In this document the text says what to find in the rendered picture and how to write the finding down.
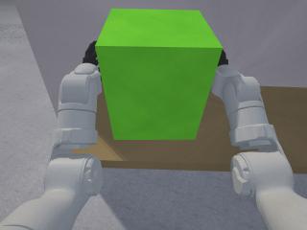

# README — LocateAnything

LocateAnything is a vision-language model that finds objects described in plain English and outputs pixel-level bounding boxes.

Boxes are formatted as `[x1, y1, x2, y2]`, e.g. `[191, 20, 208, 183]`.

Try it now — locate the table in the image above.
[71, 81, 307, 174]

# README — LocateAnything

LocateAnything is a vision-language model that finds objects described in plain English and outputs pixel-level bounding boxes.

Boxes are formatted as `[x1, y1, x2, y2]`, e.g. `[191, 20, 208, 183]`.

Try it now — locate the robot left forearm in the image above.
[43, 62, 102, 191]

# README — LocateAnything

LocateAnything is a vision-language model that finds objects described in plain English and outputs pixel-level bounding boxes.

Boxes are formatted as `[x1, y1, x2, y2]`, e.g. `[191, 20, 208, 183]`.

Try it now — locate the robot left hand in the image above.
[83, 40, 102, 80]

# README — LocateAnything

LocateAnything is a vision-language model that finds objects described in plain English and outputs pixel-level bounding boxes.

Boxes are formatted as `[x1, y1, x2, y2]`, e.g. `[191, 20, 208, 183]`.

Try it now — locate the robot right hand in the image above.
[218, 50, 228, 66]

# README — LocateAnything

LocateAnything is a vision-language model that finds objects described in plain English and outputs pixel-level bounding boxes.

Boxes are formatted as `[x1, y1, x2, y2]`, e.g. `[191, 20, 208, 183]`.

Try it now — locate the left robot upper arm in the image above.
[0, 153, 104, 230]

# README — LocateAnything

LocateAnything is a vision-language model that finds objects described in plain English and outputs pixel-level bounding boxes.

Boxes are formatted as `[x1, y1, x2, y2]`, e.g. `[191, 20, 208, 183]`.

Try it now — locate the robot right forearm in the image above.
[211, 64, 295, 185]

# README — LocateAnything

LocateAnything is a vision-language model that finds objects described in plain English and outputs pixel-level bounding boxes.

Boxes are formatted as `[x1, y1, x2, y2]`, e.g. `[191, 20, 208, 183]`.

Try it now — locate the right robot upper arm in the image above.
[230, 149, 307, 230]

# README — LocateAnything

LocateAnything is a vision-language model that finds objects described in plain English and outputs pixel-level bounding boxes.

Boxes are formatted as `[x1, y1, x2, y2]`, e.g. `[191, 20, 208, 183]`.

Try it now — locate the carton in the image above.
[95, 9, 223, 140]

